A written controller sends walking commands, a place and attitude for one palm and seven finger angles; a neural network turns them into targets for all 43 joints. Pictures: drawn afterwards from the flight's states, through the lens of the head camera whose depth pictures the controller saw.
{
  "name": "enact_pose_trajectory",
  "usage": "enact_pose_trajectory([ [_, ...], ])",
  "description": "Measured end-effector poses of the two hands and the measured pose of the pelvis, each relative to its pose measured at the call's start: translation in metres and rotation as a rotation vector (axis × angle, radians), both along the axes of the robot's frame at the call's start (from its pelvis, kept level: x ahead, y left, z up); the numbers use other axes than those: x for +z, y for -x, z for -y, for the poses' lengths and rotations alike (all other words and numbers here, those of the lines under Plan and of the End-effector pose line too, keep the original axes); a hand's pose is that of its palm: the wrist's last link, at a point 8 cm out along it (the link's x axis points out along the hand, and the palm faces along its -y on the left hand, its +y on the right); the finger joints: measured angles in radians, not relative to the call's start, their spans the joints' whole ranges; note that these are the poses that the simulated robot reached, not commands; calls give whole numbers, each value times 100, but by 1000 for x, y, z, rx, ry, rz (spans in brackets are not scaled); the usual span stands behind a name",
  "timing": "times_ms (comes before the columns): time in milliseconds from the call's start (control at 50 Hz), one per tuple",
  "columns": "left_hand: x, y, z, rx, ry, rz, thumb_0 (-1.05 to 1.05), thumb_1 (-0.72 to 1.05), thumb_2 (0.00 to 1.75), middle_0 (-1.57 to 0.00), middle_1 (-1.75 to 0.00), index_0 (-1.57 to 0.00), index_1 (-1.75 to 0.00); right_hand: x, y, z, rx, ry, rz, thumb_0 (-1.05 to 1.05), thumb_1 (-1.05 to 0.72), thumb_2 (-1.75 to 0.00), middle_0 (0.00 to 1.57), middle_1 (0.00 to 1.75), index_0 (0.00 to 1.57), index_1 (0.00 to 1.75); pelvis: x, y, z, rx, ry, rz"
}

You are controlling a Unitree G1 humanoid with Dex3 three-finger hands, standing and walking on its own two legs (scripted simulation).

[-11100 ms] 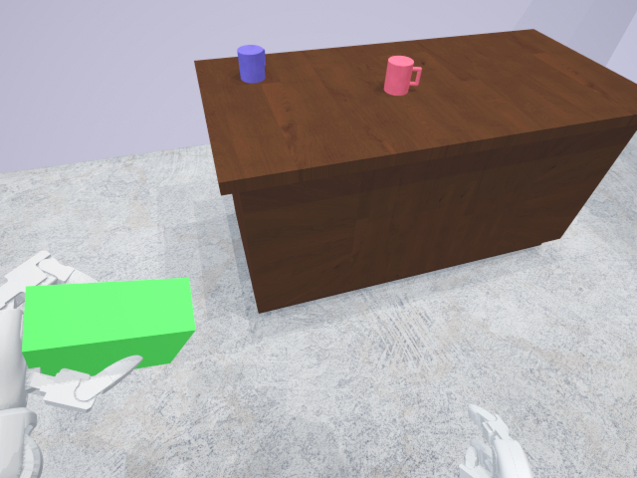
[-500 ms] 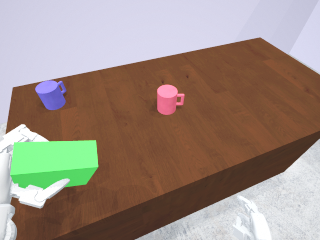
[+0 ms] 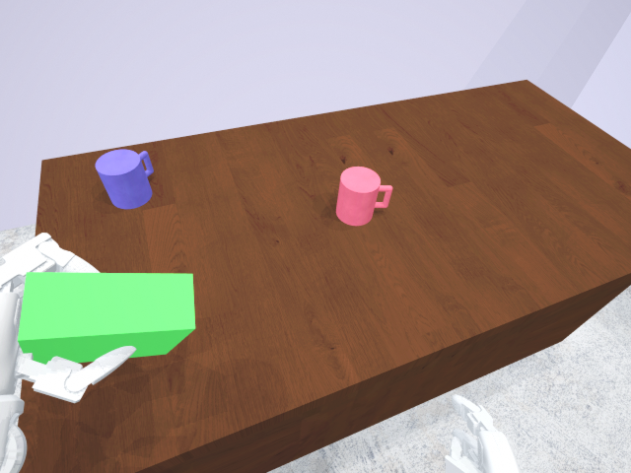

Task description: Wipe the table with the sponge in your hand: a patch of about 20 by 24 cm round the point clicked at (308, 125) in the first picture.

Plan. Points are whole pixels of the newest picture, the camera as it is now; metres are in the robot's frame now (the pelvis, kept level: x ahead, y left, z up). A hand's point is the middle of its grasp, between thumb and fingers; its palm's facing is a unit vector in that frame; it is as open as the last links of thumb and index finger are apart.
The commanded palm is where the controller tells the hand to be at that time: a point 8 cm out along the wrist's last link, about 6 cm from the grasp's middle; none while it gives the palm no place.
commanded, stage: come to a stop and stand still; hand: left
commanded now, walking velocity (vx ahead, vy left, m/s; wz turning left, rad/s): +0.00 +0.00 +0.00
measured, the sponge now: (134, 320) +0.23 +0.20 +0.13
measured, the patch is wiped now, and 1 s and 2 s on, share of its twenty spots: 0.00 0.00 0.00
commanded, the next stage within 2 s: look again from close up in 0.08 s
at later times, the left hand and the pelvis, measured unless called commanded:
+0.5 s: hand (114, 328) +0.22 +0.21 +0.14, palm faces +0.20 -0.88 -0.42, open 9.6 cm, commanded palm +0.16 +0.27 +0.17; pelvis -0.01 -0.01 +0.00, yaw -2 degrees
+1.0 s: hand (66, 334) +0.20 +0.25 +0.14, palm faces +0.34 -0.86 -0.38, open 9.6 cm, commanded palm +0.15 +0.28 +0.17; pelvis -0.01 +0.00 -0.01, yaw +0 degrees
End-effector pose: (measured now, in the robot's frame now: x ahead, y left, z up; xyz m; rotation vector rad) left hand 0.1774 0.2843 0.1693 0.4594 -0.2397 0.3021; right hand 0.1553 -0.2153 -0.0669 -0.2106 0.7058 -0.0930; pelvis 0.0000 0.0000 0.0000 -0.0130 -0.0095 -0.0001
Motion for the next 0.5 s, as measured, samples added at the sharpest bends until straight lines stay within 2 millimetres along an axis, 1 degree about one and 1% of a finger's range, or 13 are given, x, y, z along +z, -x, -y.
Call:
enact_pose_trajectory([
  [180,0,3,0,7,-5,-12,-1,-44,101,-79,-137,-79,-136,-3,1,5,-11,-5,-5,1,-90,-90,21,30,21,30,0,0,1,3,3,2],
  [200,6,0,-2,3,-83,-1,-1,-44,101,-79,-137,-79,-136,-3,1,6,16,13,-1,1,-90,-90,21,30,20,30,-2,2,3,8,5,1],
  [220,18,-5,-9,7,-164,43,-1,-44,101,-79,-136,-79,-136,-5,2,6,47,23,-7,1,-90,-90,21,30,20,30,-3,6,5,18,8,-2],
  [240,29,-11,-19,28,-207,96,-1,-44,101,-79,-136,-79,-136,-8,3,6,75,26,-23,1,-90,-90,21,30,20,30,-4,10,8,25,7,-3],
  [280,46,-18,-35,80,-207,182,-1,-44,101,-79,-136,-79,-136,-11,5,8,102,16,-44,1,-90,-90,21,30,20,30,-6,16,12,14,4,-3],
  [300,50,-19,-37,91,-186,210,-1,-44,101,-79,-136,-79,-136,-11,6,10,96,3,-41,1,-90,-90,21,30,20,30,-6,17,13,3,4,-4],
  [320,50,-19,-34,86,-160,223,-1,-44,101,-79,-137,-79,-136,-10,7,12,81,-14,-30,1,-90,-90,21,30,20,30,-6,17,12,-10,3,-4],
  [360,40,-17,-16,33,-106,200,-1,-43,101,-78,-137,-78,-137,-7,10,16,45,-37,-2,1,-90,-90,21,30,21,30,-5,15,9,-26,2,-3],
  [420,15,-13,15,-86,-54,99,-1,-43,101,-78,-138,-78,-137,-4,15,20,-2,-37,18,1,-90,-90,21,30,21,30,-5,13,7,-38,0,1],
  [460,-2,-10,25,-134,-33,28,-1,-43,101,-78,-137,-78,-137,-4,19,23,-25,-23,9,1,-90,-90,21,30,20,30,-5,12,8,-35,0,2],
  [500,-14,-7,24,-144,-25,-20,-1,-44,101,-78,-137,-78,-136,-3,21,24,-32,-4,-4,1,-90,-90,21,30,20,30,-5,12,10,-28,1,2],
])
